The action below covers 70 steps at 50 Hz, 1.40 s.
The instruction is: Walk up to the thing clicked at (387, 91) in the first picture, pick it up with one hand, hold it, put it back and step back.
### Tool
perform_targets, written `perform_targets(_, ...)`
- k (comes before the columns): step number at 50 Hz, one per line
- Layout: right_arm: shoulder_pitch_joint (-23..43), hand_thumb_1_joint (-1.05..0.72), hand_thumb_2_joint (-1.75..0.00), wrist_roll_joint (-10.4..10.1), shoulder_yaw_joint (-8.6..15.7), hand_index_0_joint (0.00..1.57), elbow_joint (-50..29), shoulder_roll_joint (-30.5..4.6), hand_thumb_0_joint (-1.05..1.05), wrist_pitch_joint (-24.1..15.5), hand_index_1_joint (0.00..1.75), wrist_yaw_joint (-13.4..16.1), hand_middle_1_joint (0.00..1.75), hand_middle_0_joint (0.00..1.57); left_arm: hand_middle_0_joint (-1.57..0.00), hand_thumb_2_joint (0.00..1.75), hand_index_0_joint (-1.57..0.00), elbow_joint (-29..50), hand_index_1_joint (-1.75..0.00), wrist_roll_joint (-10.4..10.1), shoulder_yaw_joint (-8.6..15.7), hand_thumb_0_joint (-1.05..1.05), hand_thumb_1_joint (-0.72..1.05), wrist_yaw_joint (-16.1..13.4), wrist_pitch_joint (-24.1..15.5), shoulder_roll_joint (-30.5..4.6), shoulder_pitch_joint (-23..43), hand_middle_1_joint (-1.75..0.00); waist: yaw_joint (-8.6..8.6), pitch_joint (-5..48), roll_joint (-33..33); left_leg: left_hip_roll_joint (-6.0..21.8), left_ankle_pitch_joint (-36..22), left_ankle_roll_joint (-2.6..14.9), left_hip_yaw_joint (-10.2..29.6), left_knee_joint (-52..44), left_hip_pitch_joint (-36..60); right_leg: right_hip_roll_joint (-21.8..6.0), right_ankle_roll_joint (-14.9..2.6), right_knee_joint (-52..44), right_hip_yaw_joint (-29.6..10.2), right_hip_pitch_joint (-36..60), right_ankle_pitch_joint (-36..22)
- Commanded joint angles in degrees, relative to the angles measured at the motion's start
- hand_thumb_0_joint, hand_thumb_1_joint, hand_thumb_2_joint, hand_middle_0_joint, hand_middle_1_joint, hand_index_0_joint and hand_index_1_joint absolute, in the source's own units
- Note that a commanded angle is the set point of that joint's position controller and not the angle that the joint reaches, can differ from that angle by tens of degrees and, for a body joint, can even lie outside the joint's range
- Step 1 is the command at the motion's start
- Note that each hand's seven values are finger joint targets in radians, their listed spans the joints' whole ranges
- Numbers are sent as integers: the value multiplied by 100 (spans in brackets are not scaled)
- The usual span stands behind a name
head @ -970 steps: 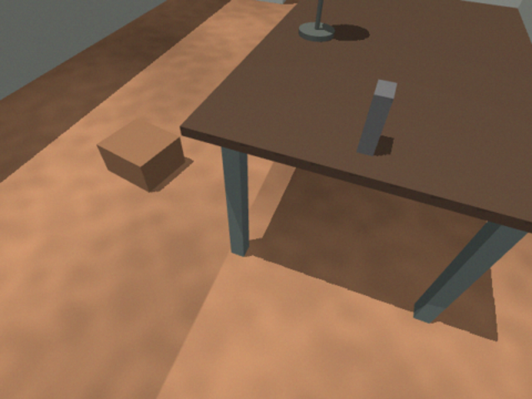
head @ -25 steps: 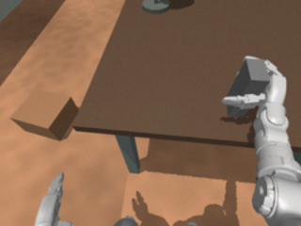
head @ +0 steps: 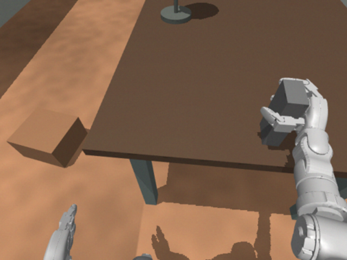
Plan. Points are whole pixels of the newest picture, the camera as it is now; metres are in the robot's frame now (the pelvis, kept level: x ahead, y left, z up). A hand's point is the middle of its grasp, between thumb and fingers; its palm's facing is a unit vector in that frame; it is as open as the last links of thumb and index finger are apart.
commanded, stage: settle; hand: right
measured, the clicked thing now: (280, 115) +0.46 -0.21 +0.07
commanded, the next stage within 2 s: lift in 0.82 s
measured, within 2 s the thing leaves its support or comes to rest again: leaves its support in 0.14 s
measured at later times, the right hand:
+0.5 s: hand (292, 91) +0.45 -0.20 +0.16, palm faces +0.20 +0.98 -0.01, open 10.1 cm
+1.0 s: hand (296, 80) +0.45 -0.20 +0.18, palm faces +0.19 +0.98 +0.00, open 10.1 cm
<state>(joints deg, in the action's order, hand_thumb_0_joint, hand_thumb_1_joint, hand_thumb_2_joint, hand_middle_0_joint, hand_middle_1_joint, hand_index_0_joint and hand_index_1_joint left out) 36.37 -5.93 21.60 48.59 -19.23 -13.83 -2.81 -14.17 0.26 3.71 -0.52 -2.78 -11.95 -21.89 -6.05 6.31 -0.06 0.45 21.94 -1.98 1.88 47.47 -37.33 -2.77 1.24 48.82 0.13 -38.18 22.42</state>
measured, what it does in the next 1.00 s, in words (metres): stands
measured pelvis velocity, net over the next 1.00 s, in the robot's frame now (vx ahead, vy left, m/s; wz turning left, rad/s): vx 0.00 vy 0.00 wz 0.00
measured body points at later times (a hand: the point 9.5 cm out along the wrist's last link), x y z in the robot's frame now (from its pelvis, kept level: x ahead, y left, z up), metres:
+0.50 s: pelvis +0.00 +0.00 +0.01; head +0.03 +0.00 +0.46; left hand +0.14 +0.26 -0.05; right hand +0.44 -0.25 +0.16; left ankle +0.01 +0.14 -0.70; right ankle +0.01 -0.13 -0.70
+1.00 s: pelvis +0.00 +0.00 +0.02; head +0.02 +0.01 +0.47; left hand +0.15 +0.27 -0.04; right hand +0.43 -0.25 +0.19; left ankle +0.01 +0.14 -0.70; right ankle +0.01 -0.13 -0.70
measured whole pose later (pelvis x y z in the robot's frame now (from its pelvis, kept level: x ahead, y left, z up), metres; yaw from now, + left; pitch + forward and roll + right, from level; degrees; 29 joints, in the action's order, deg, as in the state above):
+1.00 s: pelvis +0.00 +0.00 +0.02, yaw +0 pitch +6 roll +0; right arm 42.6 -7.1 19.1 48.6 -20.7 -3.7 -2.3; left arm -22.7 -1.4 3.7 -3.3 -4.8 -12.8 -18.3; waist -3.9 4.6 -1.2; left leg 0.9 18.1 -1.9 2.1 38.4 -26.5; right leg -2.3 1.3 38.9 0.7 -26.8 18.1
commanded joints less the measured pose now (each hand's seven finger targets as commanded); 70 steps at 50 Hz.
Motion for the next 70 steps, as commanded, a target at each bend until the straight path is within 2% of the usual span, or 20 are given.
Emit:
perform_targets(1,2766,-17,-112,-59,38,114,-1433,-1198,0,-317,121,64,121,111,-7,7,-6,1074,-7,-50,702,0,-57,-156,-336,-1131,570,-6,5,2141,-165,-174,-1529,189,-333,-594,773,132,-178,-613,-22,1481,-1486)
perform_targets(4,3248,-11,-110,-58,172,111,-1946,-1570,0,-397,119,159,119,107,-7,8,-6,1246,-7,-57,636,0,-57,-231,-374,-1150,818,-6,81,2725,-290,-176,-1759,195,-305,-614,1127,126,-165,-647,-31,1830,-1765)
perform_targets(7,2957,-13,-110,-34,-42,110,-1369,-1397,0,-276,118,155,118,106,-7,7,-6,728,-7,-55,528,0,-57,-260,-327,-1028,244,-6,14,2229,-350,-180,-1707,203,-308,-732,1037,151,-154,-738,-1,1883,-1742)
perform_targets(9,2870,-15,-112,-47,-141,111,-1151,-1227,0,-232,119,118,119,108,-7,8,-6,620,-7,-60,212,0,-57,-217,-345,-692,358,-6,88,1900,-369,-155,-1573,196,-294,-825,1065,186,-163,-856,41,1672,-1508)
perform_targets(10,3517,-15,-115,-52,187,113,-2059,-1879,0,-337,122,170,122,109,-7,7,-6,622,-7,-63,388,0,-57,-255,-354,-850,370,-6,122,2317,-594,-114,-1696,189,-237,-824,1250,198,-163,-818,80,1796,-1558)
perform_targets(12,3350,-14,-115,-52,105,115,-1711,-1709,0,-232,123,128,123,111,-7,7,-6,211,-7,-41,183,0,-57,-240,-346,-621,111,-6,87,1986,-639,-123,-1805,182,-231,-874,1135,212,-163,-823,116,1814,-1647)
perform_targets(14,3133,-14,-118,-108,77,114,-1466,-1549,0,-121,125,119,125,110,-7,7,-6,-107,-7,-55,400,0,-57,-247,-361,-793,57,-6,23,1652,-501,-100,-1803,164,-213,-934,1094,236,-194,-879,133,1666,-1524)
perform_targets(20,3360,-19,-118,-107,-165,115,-1450,-1335,0,77,124,70,124,111,-7,7,-6,530,-7,-114,458,0,-57,-294,-438,-996,780,-6,31,2014,-102,-130,-1955,160,-284,-967,1291,175,-178,-978,77,1979,-1758)
perform_targets(22,3033,-19,-119,-107,-111,114,-954,-1350,0,190,125,16,125,110,-6,7,-6,295,-7,-130,574,0,-57,-306,-430,-1107,631,-6,20,1967,-22,-143,-1844,155,-331,-1006,1237,154,-176,-1031,40,2031,-1710)
perform_targets(24,3373,-19,-118,-158,-70,115,-1374,-1526,0,187,125,-26,125,111,-6,7,-5,584,-7,-145,629,0,-58,-334,-468,-1209,803,-6,56,2212,-44,-146,-1923,150,-342,-1024,1362,149,-164,-1087,36,2205,-1834)
perform_targets(31,3655,-22,-119,-192,-33,114,-1504,-1590,0,212,125,2,125,110,-6,7,-5,175,-7,-146,183,0,-57,-272,-485,-701,481,-6,156,1615,-270,-113,-1463,165,-277,-1257,1304,208,-165,-1303,104,2020,-1280)
perform_targets(40,3659,-27,-126,-140,-89,114,-1621,-1628,0,381,129,97,129,110,-6,7,-5,87,-7,-141,407,0,-58,-320,-521,-940,603,-6,140,2062,-448,-138,-1987,185,-295,-1269,1567,170,-119,-1306,101,2387,-1872)
perform_targets(41,3488,-26,-126,-159,-92,114,-1455,-1544,0,437,129,76,129,110,-6,7,-5,50,-7,-146,230,0,-58,-292,-505,-796,562,-6,198,1976,-347,-131,-2034,171,-300,-1291,1648,180,-131,-1308,104,2302,-1921)
perform_targets(45,3567,-28,-124,-197,38,116,-1573,-1735,0,522,129,49,129,112,-6,7,-5,166,-7,-164,473,0,-58,-320,-504,-1080,769,-6,201,2123,-120,-117,-2240,142,-298,-1291,1800,199,-155,-1331,125,2367,-2094)
perform_targets(50,3390,-19,-117,-204,-110,115,-1347,-1460,0,599,125,-10,125,111,-6,7,-5,-311,-7,-188,109,0,-57,-277,-500,-572,495,-6,249,1517,-126,-97,-1756,146,-282,-1446,1593,225,-180,-1470,150,2176,-1578)
perform_targets(54,3604,-18,-118,-223,-132,115,-2089,-1609,0,696,125,-39,125,111,-6,6,-6,-61,-6,-162,468,0,-56,-313,-531,-1019,729,-6,236,2155,-268,-61,-2230,134,-241,-1411,1852,256,-175,-1419,183,2603,-2022)
perform_targets(59,3610,-20,-116,-291,-219,114,-2769,-1454,0,852,123,48,123,110,-6,7,-5,-12,-7,-180,212,0,-57,-342,-563,-740,1081,-6,404,2248,-257,-74,-2306,155,-291,-1454,2137,245,-158,-1457,166,2678,-2155)
perform_targets(62,3329,-19,-117,-341,-93,115,-3066,-1559,0,1061,125,132,125,112,-6,6,-5,-281,-6,-174,360,0,-56,-398,-513,-878,859,-6,442,2018,-324,-74,-2095,156,-302,-1546,2116,252,-156,-1571,183,2714,-1927)
perform_targets(65,2996,-21,-116,-354,-191,115,-3483,-1421,0,1307,124,138,124,112,-5,6,-5,50,-6,-187,215,0,-56,-380,-520,-804,808,-6,476,1976,-259,-125,-2155,170,-396,-1562,2183,197,-126,-1653,131,2884,-2127)
perform_targets(70,2554,-20,-117,-454,-344,117,-3634,-1074,0,1952,126,50,126,114,-5,6,-5,-440,-6,-229,190,0,-56,-263,-431,-634,804,-6,493,1029,-294,-101,-1771,163,-390,-1744,1973,213,-152,-1868,165,2557,-1718)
